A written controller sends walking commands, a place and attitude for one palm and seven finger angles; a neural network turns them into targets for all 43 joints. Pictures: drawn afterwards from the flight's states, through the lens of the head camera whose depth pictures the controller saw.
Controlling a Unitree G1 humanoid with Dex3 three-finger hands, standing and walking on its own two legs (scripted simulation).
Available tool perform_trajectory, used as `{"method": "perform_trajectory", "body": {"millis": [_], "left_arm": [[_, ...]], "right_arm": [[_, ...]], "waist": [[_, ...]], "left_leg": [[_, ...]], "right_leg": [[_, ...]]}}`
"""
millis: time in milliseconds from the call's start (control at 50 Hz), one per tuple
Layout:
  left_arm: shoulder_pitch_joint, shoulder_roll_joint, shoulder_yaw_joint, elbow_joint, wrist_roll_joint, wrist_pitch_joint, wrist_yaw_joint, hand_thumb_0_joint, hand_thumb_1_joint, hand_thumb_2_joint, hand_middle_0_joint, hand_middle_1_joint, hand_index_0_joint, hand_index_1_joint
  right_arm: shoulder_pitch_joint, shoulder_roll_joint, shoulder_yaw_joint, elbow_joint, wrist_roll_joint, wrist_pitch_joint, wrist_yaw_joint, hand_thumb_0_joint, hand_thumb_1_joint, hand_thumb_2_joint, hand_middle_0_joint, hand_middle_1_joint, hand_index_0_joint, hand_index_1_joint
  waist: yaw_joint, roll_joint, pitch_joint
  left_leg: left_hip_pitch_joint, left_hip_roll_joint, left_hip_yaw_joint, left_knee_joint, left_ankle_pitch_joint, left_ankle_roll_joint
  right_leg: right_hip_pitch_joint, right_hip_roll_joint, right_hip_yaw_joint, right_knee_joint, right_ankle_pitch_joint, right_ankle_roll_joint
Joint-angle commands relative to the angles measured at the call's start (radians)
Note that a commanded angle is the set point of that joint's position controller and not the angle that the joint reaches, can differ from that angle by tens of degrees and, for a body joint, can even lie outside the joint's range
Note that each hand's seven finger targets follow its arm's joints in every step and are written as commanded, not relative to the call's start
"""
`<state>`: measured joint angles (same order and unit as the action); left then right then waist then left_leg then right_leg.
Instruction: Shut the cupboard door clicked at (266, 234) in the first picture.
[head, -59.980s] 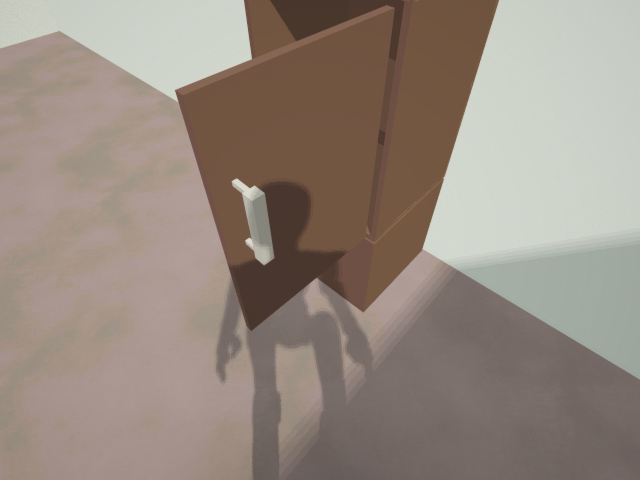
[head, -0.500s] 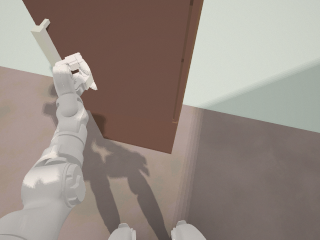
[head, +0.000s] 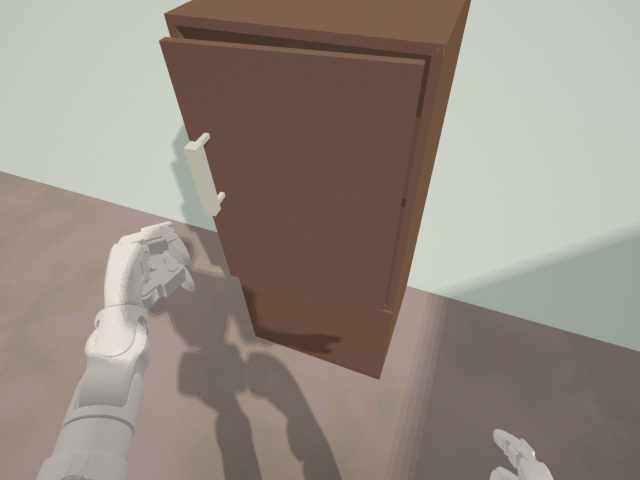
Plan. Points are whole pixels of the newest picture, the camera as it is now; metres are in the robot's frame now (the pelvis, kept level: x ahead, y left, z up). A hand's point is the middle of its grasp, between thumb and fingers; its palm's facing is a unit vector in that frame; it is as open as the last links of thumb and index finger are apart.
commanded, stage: draw the hand back to the body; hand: left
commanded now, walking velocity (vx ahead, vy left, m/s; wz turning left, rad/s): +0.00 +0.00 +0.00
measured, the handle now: (208, 174) +0.65 +0.24 +0.03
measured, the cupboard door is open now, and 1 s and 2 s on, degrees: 5 5 5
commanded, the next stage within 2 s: step back with the hand held close in 0.96 s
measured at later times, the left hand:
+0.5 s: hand (42, 328) +0.23 +0.27 +0.16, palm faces +0.42 -0.83 -0.37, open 5.4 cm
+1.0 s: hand (25, 343) +0.20 +0.26 +0.18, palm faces +0.47 -0.79 -0.40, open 7.4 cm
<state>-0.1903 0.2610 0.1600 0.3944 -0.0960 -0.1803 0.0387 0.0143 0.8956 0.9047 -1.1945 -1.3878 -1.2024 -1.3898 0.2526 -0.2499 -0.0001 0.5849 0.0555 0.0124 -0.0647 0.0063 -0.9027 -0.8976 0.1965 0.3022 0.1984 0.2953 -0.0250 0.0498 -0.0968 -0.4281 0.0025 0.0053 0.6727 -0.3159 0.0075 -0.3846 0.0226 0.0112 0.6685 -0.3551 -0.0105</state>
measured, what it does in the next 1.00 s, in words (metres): stands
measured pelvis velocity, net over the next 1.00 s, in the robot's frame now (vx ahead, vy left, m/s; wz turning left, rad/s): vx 0.02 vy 0.00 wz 0.02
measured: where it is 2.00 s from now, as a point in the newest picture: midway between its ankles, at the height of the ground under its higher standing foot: outside the picture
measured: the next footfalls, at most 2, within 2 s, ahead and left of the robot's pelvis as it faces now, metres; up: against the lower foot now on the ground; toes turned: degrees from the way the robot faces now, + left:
none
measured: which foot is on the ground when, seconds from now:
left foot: down 0.00-1.00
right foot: down 0.00-1.00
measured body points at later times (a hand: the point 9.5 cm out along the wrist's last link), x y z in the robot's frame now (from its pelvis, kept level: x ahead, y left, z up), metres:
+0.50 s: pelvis +0.02 +0.01 +0.02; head +0.00 -0.01 +0.47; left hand +0.20 +0.31 +0.18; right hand +0.22 -0.19 -0.07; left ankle +0.02 +0.12 -0.72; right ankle -0.01 -0.11 -0.72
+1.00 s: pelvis +0.02 +0.00 +0.02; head -0.01 -0.03 +0.47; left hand +0.17 +0.30 +0.20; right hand +0.21 -0.21 -0.06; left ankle +0.02 +0.12 -0.72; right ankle -0.01 -0.11 -0.72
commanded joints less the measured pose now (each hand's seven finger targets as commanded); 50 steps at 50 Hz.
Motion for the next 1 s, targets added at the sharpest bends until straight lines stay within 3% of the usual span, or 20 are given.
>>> {"method": "perform_trajectory", "body": {"millis": [0, 80, 120, 140, 160, 180, 440, 560, 600, 700, 720, 780, 800, 820, 900, 980], "left_arm": [[-0.215, 0.227, 0.069, -0.366, 0.014, -0.019, 0.038, 0.000, 0.900, 0.900, -0.970, -1.140, -0.970, -1.140], [-0.114, 0.196, 0.052, -0.483, 0.022, 0.008, 0.049, 0.000, 0.900, 0.900, -0.860, -1.020, -0.860, -1.020], [-0.062, 0.214, 0.069, -0.547, 0.027, 0.016, 0.053, 0.000, 0.900, 0.900, -0.805, -0.960, -0.805, -0.960], [-0.027, 0.190, 0.054, -0.575, 0.024, 0.023, 0.054, 0.000, 0.900, 0.900, -0.777, -0.930, -0.777, -0.930], [-0.007, 0.218, 0.084, -0.616, 0.028, 0.023, 0.057, 0.000, 0.900, 0.900, -0.750, -0.900, -0.750, -0.900], [0.042, 0.192, 0.069, -0.635, 0.025, 0.029, 0.056, 0.000, 0.900, 0.900, -0.723, -0.870, -0.723, -0.870], [0.443, 0.274, 0.254, -0.923, 0.024, 0.045, 0.069, 0.000, 0.900, 0.900, -0.365, -0.480, -0.365, -0.480], [0.609, 0.296, 0.333, -0.982, 0.016, 0.045, 0.074, 0.000, 0.900, 0.900, -0.200, -0.300, -0.200, -0.300], [0.584, 0.256, 0.287, -0.961, 0.021, 0.053, 0.070, 0.000, 0.900, 0.900, -0.200, -0.300, -0.200, -0.300], [0.503, 0.257, 0.272, -0.929, 0.030, 0.058, 0.082, 0.000, 0.900, 0.900, -0.200, -0.300, -0.200, -0.300], [0.490, 0.267, 0.277, -0.956, 0.031, 0.052, 0.085, 0.000, 0.900, 0.900, -0.200, -0.300, -0.200, -0.300], [0.509, 0.281, 0.291, -0.993, 0.033, 0.042, 0.092, 0.000, 0.900, 0.900, -0.200, -0.300, -0.200, -0.300], [0.530, 0.307, 0.317, -0.989, 0.031, 0.043, 0.092, 0.000, 0.900, 0.900, -0.200, -0.300, -0.200, -0.300], [0.535, 0.295, 0.307, -1.003, 0.029, 0.041, 0.092, 0.000, 0.900, 0.900, -0.200, -0.300, -0.200, -0.300], [0.561, 0.305, 0.326, -0.991, 0.028, 0.041, 0.089, 0.000, 0.900, 0.900, -0.200, -0.300, -0.200, -0.300], [0.564, 0.275, 0.313, -0.937, 0.021, 0.044, 0.081, 0.000, 0.900, 0.900, -0.200, -0.300, -0.200, -0.300]], "right_arm": [[-0.119, -0.095, -0.019, -0.161, 0.000, -0.035, -0.029, 0.000, -0.900, -0.900, 0.200, 0.300, 0.200, 0.300], [-0.149, -0.082, -0.001, -0.165, -0.006, -0.054, -0.033, 0.000, -0.900, -0.900, 0.200, 0.300, 0.200, 0.300], [-0.158, -0.083, 0.006, -0.166, -0.008, -0.066, -0.032, 0.000, -0.900, -0.900, 0.200, 0.300, 0.200, 0.300], [-0.159, -0.078, 0.006, -0.166, -0.012, -0.071, -0.031, 0.000, -0.900, -0.900, 0.200, 0.300, 0.200, 0.300], [-0.163, -0.081, 0.008, -0.165, -0.014, -0.076, -0.029, 0.000, -0.900, -0.900, 0.200, 0.300, 0.200, 0.300], [-0.165, -0.075, 0.009, -0.164, -0.018, -0.081, -0.029, 0.000, -0.900, -0.900, 0.200, 0.300, 0.200, 0.300], [-0.188, -0.062, 0.007, -0.149, -0.038, -0.119, -0.012, 0.000, -0.900, -0.900, 0.200, 0.300, 0.200, 0.300], [-0.188, -0.059, -0.003, -0.143, -0.038, -0.131, -0.010, 0.000, -0.900, -0.900, 0.200, 0.300, 0.200, 0.300], [-0.185, -0.068, -0.009, -0.133, -0.038, -0.136, -0.015, 0.000, -0.900, -0.900, 0.200, 0.300, 0.200, 0.300], [-0.182, -0.078, -0.012, -0.119, -0.039, -0.140, -0.029, 0.000, -0.900, -0.900, 0.200, 0.300, 0.200, 0.300], [-0.179, -0.076, -0.012, -0.123, -0.040, -0.143, -0.031, 0.000, -0.900, -0.900, 0.200, 0.300, 0.200, 0.300], [-0.189, -0.067, -0.010, -0.125, -0.043, -0.153, -0.033, 0.000, -0.900, -0.900, 0.200, 0.300, 0.200, 0.300], [-0.191, -0.070, -0.010, -0.119, -0.046, -0.159, -0.036, 0.000, -0.900, -0.900, 0.200, 0.300, 0.200, 0.300], [-0.192, -0.063, -0.006, -0.123, -0.045, -0.159, -0.034, 0.000, -0.900, -0.900, 0.200, 0.300, 0.200, 0.300], [-0.200, -0.062, -0.006, -0.115, -0.043, -0.164, -0.032, 0.000, -0.900, -0.900, 0.200, 0.300, 0.200, 0.300], [-0.192, -0.057, -0.005, -0.117, -0.040, -0.151, -0.030, 0.000, -0.900, -0.900, 0.200, 0.300, 0.200, 0.300]], "waist": [[0.018, -0.040, -0.110], [0.024, 0.016, -0.080], [0.031, 0.023, -0.070], [0.031, 0.019, -0.061], [0.038, 0.019, -0.081], [0.038, 0.026, -0.067], [0.081, 0.025, -0.038], [0.090, 0.006, 0.006], [0.073, -0.024, 0.044], [0.068, -0.012, 0.076], [0.072, -0.001, 0.029], [0.085, 0.014, -0.025], [0.092, 0.022, -0.021], [0.092, 0.028, -0.031], [0.093, 0.040, 0.034], [0.087, 0.018, 0.080]], "left_leg": [[0.182, -0.013, 0.005, -0.166, 0.098, 0.033], [0.265, -0.003, -0.010, -0.223, 0.132, 0.022], [0.293, -0.002, -0.017, -0.247, 0.152, 0.020], [0.301, 0.000, -0.018, -0.256, 0.166, 0.019], [0.321, 0.002, -0.020, -0.264, 0.186, 0.017], [0.324, 0.004, -0.020, -0.270, 0.201, 0.015], [0.336, 0.009, -0.012, -0.291, 0.346, 0.006], [0.313, 0.010, -0.003, -0.286, 0.328, 0.008], [0.317, 0.011, -0.001, -0.284, 0.308, 0.014], [0.316, 0.006, -0.008, -0.294, 0.231, 0.022], [0.328, 0.002, -0.009, -0.296, 0.238, 0.023], [0.343, -0.003, -0.004, -0.287, 0.265, 0.024], [0.339, -0.002, -0.004, -0.282, 0.277, 0.025], [0.337, -0.005, -0.001, -0.284, 0.280, 0.024], [0.321, 0.001, 0.003, -0.281, 0.290, 0.018], [0.306, 0.006, 0.005, -0.294, 0.262, 0.016]], "right_leg": [[0.105, -0.011, -0.006, -0.200, 0.159, -0.002], [0.134, -0.006, -0.028, -0.229, 0.176, -0.010], [0.148, -0.004, -0.034, -0.250, 0.189, -0.010], [0.168, -0.006, -0.038, -0.251, 0.204, -0.011], [0.178, -0.003, -0.040, -0.259, 0.217, -0.012], [0.194, -0.005, -0.042, -0.259, 0.229, -0.012], [0.287, -0.017, -0.054, -0.290, 0.338, -0.008], [0.273, -0.020, -0.055, -0.300, 0.327, -0.002], [0.236, -0.018, -0.052, -0.318, 0.310, 0.002], [0.202, -0.021, -0.045, -0.328, 0.224, 0.004], [0.228, -0.028, -0.045, -0.316, 0.229, 0.002], [0.261, -0.029, -0.044, -0.303, 0.260, 0.001], [0.266, -0.028, -0.039, -0.310, 0.281, 0.000], [0.280, -0.033, -0.039, -0.304, 0.287, 0.001], [0.254, -0.025, -0.037, -0.324, 0.301, -0.001], [0.236, -0.025, -0.041, -0.323, 0.264, 0.002]]}}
